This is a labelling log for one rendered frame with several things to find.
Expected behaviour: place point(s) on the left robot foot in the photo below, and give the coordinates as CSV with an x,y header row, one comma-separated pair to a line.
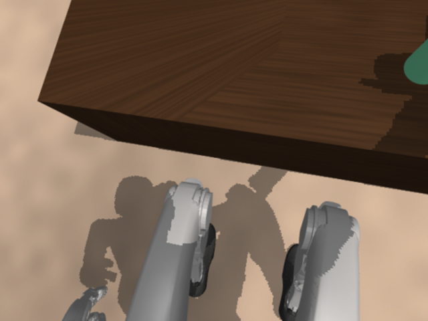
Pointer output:
x,y
198,288

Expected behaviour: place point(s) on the left robot hand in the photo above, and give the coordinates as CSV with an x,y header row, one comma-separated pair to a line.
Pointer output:
x,y
80,308

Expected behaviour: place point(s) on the can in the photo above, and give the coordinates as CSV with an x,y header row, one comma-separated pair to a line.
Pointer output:
x,y
416,66

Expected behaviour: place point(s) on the right robot foot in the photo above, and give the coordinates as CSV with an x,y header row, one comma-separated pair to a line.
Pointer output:
x,y
286,314

